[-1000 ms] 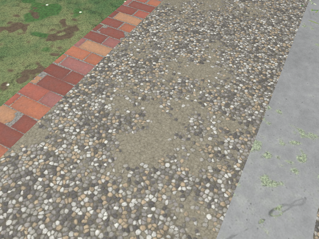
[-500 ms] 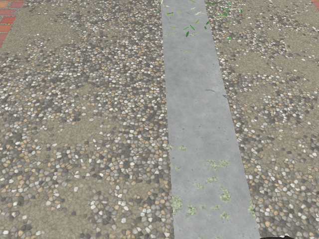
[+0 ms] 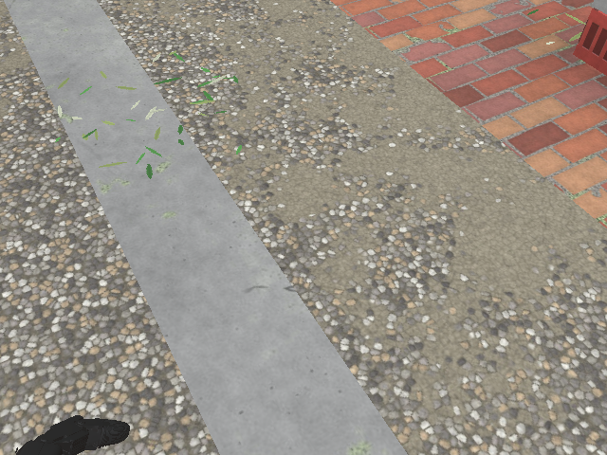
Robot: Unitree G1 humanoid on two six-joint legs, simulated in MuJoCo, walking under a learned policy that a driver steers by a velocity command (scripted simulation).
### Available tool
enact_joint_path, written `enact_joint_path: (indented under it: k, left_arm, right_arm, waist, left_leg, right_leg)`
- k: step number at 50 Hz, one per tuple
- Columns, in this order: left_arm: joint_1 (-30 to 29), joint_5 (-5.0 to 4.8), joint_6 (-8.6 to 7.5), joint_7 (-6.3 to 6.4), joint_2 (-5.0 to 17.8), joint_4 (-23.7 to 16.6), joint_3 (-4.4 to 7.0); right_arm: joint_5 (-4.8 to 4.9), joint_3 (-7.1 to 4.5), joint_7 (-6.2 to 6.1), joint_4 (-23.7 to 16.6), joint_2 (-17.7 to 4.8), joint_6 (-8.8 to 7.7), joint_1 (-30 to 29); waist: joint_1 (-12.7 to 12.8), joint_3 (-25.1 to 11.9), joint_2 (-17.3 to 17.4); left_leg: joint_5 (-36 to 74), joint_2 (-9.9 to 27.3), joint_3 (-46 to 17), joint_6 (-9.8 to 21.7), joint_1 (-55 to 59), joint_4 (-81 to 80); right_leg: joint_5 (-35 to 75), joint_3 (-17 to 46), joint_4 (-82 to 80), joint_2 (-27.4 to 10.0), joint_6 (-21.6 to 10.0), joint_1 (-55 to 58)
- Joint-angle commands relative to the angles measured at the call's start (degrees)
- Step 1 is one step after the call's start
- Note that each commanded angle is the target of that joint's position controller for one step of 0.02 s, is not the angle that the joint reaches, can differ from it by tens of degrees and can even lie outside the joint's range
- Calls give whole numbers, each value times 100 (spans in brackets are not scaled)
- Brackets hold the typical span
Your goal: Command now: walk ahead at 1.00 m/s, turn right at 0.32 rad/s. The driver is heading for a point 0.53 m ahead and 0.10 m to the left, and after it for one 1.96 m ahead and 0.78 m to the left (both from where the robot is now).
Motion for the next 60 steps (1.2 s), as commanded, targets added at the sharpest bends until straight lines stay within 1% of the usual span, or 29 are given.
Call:
enact_joint_path:
  k: [1,4,6,8,9,10,11,13,17,20,23,24,27,28,29,30,31,32,34,37,41,45,50,52,53,54,55,56,60]
  left_arm:
    - [-668,-36,-102,-127,110,-590,-105]
    - [-975,-48,-153,-142,34,-615,-173]
    - [-654,29,-160,-21,181,-484,-122]
    - [1237,49,-168,147,490,109,59]
    - [2265,112,-159,259,816,435,210]
    - [2261,224,-171,366,1317,475,353]
    - [2339,62,-163,380,1292,364,397]
    - [1689,-3,-264,386,671,614,307]
    - [1493,-102,-526,354,42,867,155]
    - [1458,-195,-661,343,18,988,127]
    - [1267,-267,-692,398,-27,985,82]
    - [1097,-263,-637,608,351,753,175]
    - [1059,-324,-426,909,971,592,335]
    - [836,-312,-360,916,979,490,361]
    - [492,-379,-339,839,823,412,337]
    - [232,-254,-401,605,49,334,144]
    - [1903,-223,-482,479,-411,125,-18]
    - [1981,-237,-527,402,289,22,27]
    - [1160,-225,-403,476,691,-125,194]
    - [895,-143,-156,571,568,-201,231]
    - [346,-180,-137,644,48,-334,122]
    - [-191,-264,-98,613,100,-356,181]
    - [-289,-272,-278,511,316,-265,345]
    - [46,-267,-300,487,401,-101,423]
    - [-3,-183,-205,537,656,-253,462]
    - [161,27,-142,521,728,-222,495]
    - [-15,-32,-123,545,447,-342,479]
    - [-135,-87,-72,583,202,-376,411]
    - [14,-126,108,673,283,-285,343]
  right_arm:
    - [42,-47,33,-370,-566,-187,-506]
    - [78,-55,21,-109,-769,-159,-166]
    - [77,-80,-54,38,-1029,-91,5]
    - [72,-106,-152,77,-1237,62,-174]
    - [78,-67,-160,-48,-1079,78,-280]
    - [130,131,-21,-305,-36,62,253]
    - [223,48,-62,-473,-491,32,1]
    - [215,67,-52,-604,-430,14,-827]
    - [42,91,152,-337,-82,385,-638]
    - [17,110,202,-681,106,436,-1429]
    - [80,202,327,-818,258,316,-2005]
    - [460,103,289,-913,104,129,-2081]
    - [337,-146,400,-905,-421,137,-1282]
    - [319,-334,372,-715,-802,236,-387]
    - [314,-455,273,-482,-1018,344,546]
    - [268,-415,80,-417,-991,426,577]
    - [-210,-281,73,-904,-1269,217,-335]
    - [-225,-403,103,-1467,-1333,223,-920]
    - [229,-332,100,-1805,-885,259,-1866]
    - [246,-333,20,-1852,-819,327,-2036]
    - [313,-443,-281,-1748,-978,574,-1780]
    - [370,-469,-427,-1912,-918,828,-1871]
    - [303,-472,-379,-2114,-750,863,-2006]
    - [328,-372,-319,-2147,-427,876,-1872]
    - [250,-269,-299,-2070,-103,873,-1359]
    - [286,-398,-216,-2307,-661,817,-1297]
    - [291,-525,-189,-2139,-1161,802,-1418]
    - [308,-558,-198,-2006,-1247,844,-1543]
    - [272,-306,-237,-1974,-586,887,-1648]
  waist:
    - [378,802,615]
    - [319,872,618]
    - [564,406,962]
    - [1543,-663,1175]
    - [1943,-1227,1015]
    - [1168,-1836,-671]
    - [1360,-2485,-454]
    - [948,-377,271]
    - [317,353,130]
    - [198,881,113]
    - [281,802,119]
    - [404,440,10]
    - [-89,-423,-398]
    - [-543,-762,-408]
    - [-1068,-854,184]
    - [-952,-318,1853]
    - [394,-1362,2245]
    - [184,-2492,1329]
    - [629,-1049,-398]
    - [813,-204,-148]
    - [614,-892,279]
    - [395,-917,891]
    - [364,-621,1376]
    - [398,-796,757]
    - [139,-1002,-311]
    - [1,-1057,-1384]
    - [154,-750,-954]
    - [255,-510,-514]
    - [392,-208,-140]
  left_leg:
    - [1647,1229,-558,721,-829,-1627]
    - [3504,1304,-145,736,-348,-1696]
    - [6439,1403,64,673,451,-682]
    - [7428,1442,173,587,277,1797]
    - [5895,1239,105,553,-876,3585]
    - [-403,294,-143,436,-3128,5876]
    - [-945,-74,-1166,589,-3863,6842]
    - [169,515,-1091,616,-4162,6165]
    - [375,924,-1165,436,-3438,5410]
    - [969,803,-683,289,-3701,4692]
    - [2509,290,142,328,-2792,2660]
    - [2918,38,137,275,-2545,2385]
    - [2895,-517,281,356,-1251,1871]
    - [2797,-566,114,522,-239,1973]
    - [3361,-230,-436,840,833,1563]
    - [5223,223,-1150,1108,1267,1166]
    - [7067,1473,-3751,2293,1993,1623]
    - [5180,1949,-4801,2781,2138,789]
    - [1764,1336,-4493,2352,270,-7]
    - [2812,673,-3625,1975,-1507,-74]
    - [4188,137,-2990,1471,-1384,540]
    - [2401,-13,-3318,984,-1194,644]
    - [1714,-14,-4065,841,-1041,1046]
    - [-591,-513,-3652,513,-1705,2079]
    - [-2202,-1117,-2671,258,-2604,3459]
    - [-2262,-985,-2196,5,-3338,4445]
    - [-1683,-522,-1938,-248,-3531,5055]
    - [-1191,-374,-1811,-340,-3541,5312]
    - [-623,-199,-1089,-465,-3332,5554]
  right_leg:
    - [800,-446,-1335,-94,-17,269]
    - [932,-959,-2161,22,-273,1007]
    - [311,-1252,-2339,413,-463,1590]
    - [-137,-1117,-2642,634,-708,3615]
    - [-606,-446,-2599,67,-827,5191]
    - [-2128,2222,-2866,-1817,-1104,6853]
    - [-2491,4214,-3855,-2340,-1212,6912]
    - [-1331,2328,-4311,-1824,-969,4902]
    - [-450,701,-5125,-1316,-520,3226]
    - [3587,-780,-5044,-1061,-245,2927]
    - [4053,-1827,-4765,-462,94,2690]
    - [4534,-1704,-4369,-450,331,2967]
    - [5849,-1631,-2925,-752,687,3571]
    - [5806,-1550,-1854,-773,741,3257]
    - [3881,-1540,151,-463,862,2491]
    - [-2322,-1490,2559,682,966,1162]
    - [-3082,23,4065,827,1059,52]
    - [-2536,731,3996,653,879,162]
    - [-1891,546,2755,197,646,13]
    - [-1764,480,1355,44,863,669]
    - [-786,304,-498,354,1120,1029]
    - [-113,486,-1456,493,1087,1086]
    - [-94,690,-3011,458,863,1789]
    - [1011,923,-4041,-347,429,3215]
    - [2131,1965,-3740,-1600,-168,4086]
    - [1922,3214,-4044,-2415,-974,3883]
    - [1215,2899,-4111,-2209,-1068,3631]
    - [597,2178,-4027,-1728,-842,3347]
    - [955,1025,-4138,-1098,-729,2784]
Next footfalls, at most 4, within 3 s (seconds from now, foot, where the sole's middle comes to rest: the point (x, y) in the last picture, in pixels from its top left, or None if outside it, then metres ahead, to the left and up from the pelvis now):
0.18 right None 0.36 -0.09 -0.78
0.58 left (261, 355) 0.75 0.06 -0.78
1.04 right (300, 291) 0.93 -0.05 -0.78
1.46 left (260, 377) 0.69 0.06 -0.78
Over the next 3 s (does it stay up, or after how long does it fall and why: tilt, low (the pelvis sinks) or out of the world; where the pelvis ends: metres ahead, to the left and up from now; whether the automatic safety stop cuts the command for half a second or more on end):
stays up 0.77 -0.04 0.00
